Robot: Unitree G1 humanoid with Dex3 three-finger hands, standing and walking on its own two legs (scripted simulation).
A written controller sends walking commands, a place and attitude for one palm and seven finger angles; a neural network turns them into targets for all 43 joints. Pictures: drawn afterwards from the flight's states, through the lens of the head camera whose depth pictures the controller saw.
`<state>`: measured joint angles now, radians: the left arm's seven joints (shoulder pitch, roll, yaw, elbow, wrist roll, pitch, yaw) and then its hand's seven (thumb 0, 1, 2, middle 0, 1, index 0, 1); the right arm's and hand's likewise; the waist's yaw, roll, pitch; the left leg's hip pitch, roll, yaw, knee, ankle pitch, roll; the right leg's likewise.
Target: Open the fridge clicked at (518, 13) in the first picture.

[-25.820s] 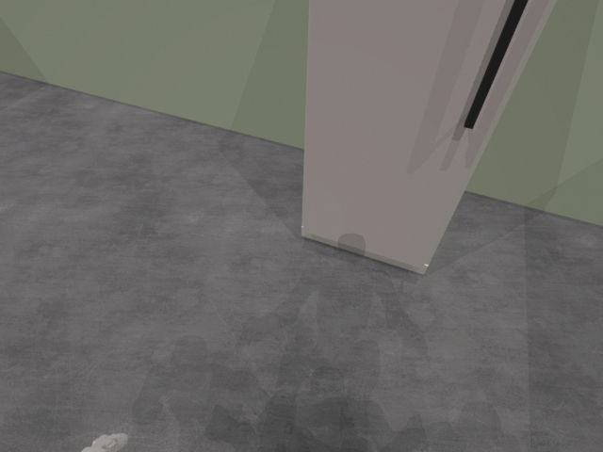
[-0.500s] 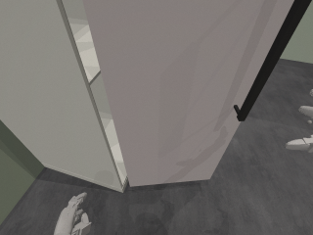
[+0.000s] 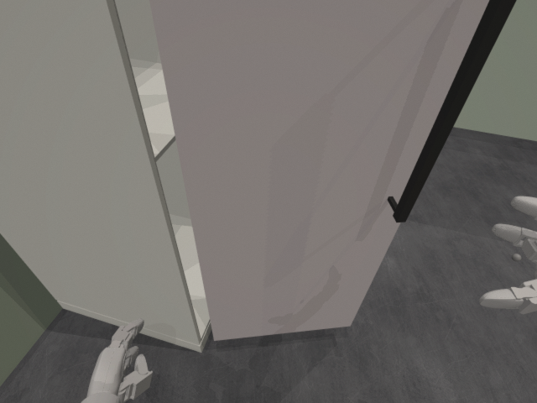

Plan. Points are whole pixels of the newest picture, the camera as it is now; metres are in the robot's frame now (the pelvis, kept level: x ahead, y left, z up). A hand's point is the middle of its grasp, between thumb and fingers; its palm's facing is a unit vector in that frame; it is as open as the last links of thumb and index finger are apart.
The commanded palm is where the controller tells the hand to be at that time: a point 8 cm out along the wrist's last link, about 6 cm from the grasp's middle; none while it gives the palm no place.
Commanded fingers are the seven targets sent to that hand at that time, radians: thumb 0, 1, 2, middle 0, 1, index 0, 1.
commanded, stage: draw the hand back to the body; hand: right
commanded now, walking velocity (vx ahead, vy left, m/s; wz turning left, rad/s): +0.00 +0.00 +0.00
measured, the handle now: (440, 110) +0.52 -0.27 +0.22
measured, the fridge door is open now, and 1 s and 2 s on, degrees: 67 67 67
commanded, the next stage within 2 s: step back with the hand held close in 1.04 s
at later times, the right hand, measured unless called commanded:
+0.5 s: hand (518, 278) +0.23 -0.28 +0.16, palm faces +0.50 +0.80 -0.33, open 10.4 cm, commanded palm +0.18 -0.31 +0.18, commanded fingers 0.00 -0.65 -0.78 0.21 0.45 0.21 0.45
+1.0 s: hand (518, 297) +0.20 -0.26 +0.16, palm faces +0.49 +0.80 -0.35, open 7.5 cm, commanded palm +0.16 -0.30 +0.18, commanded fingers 0.00 -0.90 -0.90 0.20 0.30 0.20 0.30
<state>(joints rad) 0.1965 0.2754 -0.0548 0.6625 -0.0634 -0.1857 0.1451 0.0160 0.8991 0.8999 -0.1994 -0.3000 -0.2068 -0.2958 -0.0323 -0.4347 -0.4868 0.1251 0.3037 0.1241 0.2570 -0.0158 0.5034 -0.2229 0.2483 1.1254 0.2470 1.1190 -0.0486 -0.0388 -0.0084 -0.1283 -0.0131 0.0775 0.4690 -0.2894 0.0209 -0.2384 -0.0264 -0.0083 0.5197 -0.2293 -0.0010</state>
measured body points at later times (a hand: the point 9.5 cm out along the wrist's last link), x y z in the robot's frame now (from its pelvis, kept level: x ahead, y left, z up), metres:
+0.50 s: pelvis +0.01 +0.00 +0.01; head -0.02 +0.02 +0.46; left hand +0.19 +0.23 -0.08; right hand +0.20 -0.32 +0.18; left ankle -0.02 +0.10 -0.74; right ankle +0.03 -0.12 -0.74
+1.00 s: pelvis +0.01 +0.00 +0.01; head -0.02 +0.02 +0.46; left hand +0.20 +0.23 -0.08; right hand +0.17 -0.30 +0.18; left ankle -0.02 +0.10 -0.74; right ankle +0.03 -0.12 -0.74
